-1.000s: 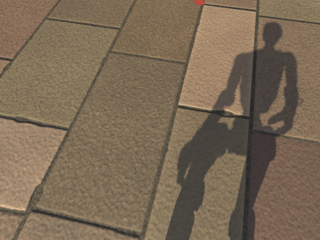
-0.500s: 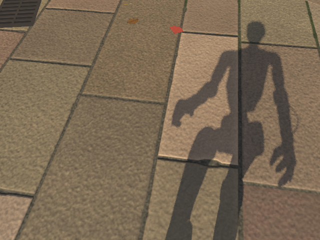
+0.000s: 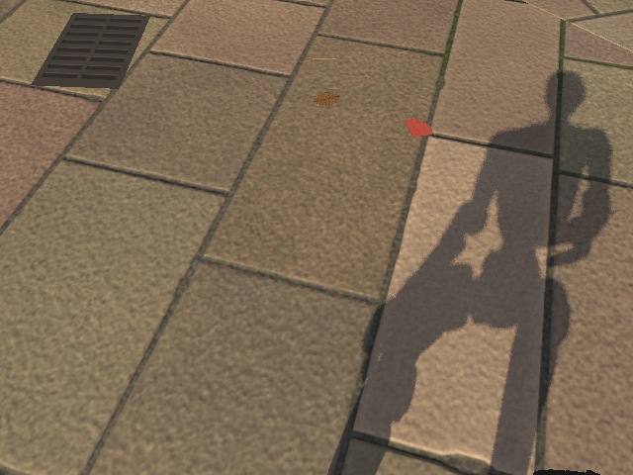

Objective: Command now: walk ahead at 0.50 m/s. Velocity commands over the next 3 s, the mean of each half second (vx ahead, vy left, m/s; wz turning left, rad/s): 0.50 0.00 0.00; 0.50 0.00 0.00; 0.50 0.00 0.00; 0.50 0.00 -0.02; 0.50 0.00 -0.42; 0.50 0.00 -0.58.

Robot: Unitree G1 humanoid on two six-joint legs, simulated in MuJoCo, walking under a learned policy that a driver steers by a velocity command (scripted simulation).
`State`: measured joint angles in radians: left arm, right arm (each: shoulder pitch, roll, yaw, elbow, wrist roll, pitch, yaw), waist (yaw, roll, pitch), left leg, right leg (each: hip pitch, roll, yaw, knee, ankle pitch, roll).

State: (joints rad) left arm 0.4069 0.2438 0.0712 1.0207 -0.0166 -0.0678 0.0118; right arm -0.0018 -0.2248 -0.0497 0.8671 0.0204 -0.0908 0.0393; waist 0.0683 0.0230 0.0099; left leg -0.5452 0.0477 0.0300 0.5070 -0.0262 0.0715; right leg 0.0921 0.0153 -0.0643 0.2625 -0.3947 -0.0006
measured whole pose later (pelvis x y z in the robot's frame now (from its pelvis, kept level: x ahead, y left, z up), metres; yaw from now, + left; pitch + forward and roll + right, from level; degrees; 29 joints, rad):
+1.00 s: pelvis +0.55 -0.03 +0.02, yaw +0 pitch +2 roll -2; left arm 0.36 0.23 0.06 0.99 -0.01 -0.09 0.00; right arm 0.04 -0.25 -0.06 0.90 0.02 -0.07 0.01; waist 0.07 0.04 0.00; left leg -0.66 0.11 -0.02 0.61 0.07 0.01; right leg 0.01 0.05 -0.06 0.20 -0.24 -0.04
